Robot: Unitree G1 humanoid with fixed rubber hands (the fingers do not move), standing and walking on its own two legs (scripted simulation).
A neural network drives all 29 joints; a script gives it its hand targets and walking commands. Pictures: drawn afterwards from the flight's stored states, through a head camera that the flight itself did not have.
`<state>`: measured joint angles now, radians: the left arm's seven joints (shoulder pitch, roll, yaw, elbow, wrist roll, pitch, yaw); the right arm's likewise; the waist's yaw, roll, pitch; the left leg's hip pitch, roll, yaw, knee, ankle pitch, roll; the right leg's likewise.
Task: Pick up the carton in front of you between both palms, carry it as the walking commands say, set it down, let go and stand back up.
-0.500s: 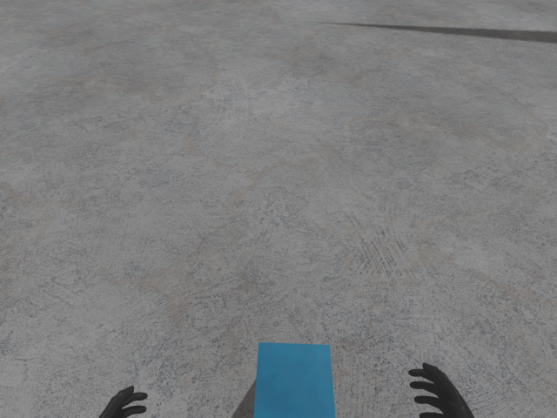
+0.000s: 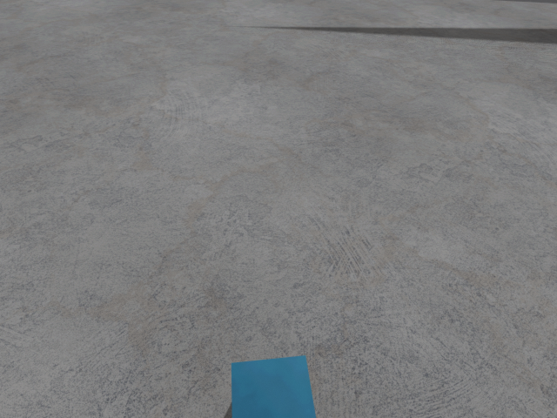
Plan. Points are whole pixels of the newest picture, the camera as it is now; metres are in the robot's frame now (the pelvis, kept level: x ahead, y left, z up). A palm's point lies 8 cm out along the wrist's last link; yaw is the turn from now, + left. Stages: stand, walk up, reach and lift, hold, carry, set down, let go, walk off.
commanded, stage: stand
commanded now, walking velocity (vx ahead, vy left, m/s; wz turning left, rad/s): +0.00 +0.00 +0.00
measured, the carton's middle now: (271, 411) +0.33 -0.01 -0.62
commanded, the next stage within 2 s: none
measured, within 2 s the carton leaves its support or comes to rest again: neither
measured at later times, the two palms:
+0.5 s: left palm out of the picture +0.07 +0.25 -0.11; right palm out of the picture +0.00 -0.27 -0.11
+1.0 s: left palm out of the picture +0.05 +0.25 -0.11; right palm out of the picture -0.05 -0.26 -0.12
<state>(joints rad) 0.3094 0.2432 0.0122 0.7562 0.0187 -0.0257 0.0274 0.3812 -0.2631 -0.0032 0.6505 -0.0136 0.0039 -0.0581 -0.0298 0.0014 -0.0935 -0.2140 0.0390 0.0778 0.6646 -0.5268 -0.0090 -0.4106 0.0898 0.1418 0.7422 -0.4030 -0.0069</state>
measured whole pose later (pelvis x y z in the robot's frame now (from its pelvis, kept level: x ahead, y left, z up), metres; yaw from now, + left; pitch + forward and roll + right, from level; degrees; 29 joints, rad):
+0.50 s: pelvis -0.01 +0.00 +0.00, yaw -3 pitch +2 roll +0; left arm 0.31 0.25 0.00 0.79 0.02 0.01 0.03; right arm 0.41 -0.28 -0.01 0.72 -0.02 0.04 -0.06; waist -0.03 0.00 -0.04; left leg -0.17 0.05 0.13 0.63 -0.50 -0.01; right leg -0.39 0.10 0.18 0.73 -0.37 -0.01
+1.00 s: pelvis -0.03 +0.00 +0.01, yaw -4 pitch +0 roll +1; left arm 0.30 0.24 0.00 0.87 0.01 0.02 0.04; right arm 0.42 -0.26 0.00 0.84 -0.02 0.04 -0.05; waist -0.03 0.01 0.00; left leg -0.12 0.04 0.15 0.58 -0.47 0.00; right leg -0.35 0.09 0.19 0.68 -0.33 0.00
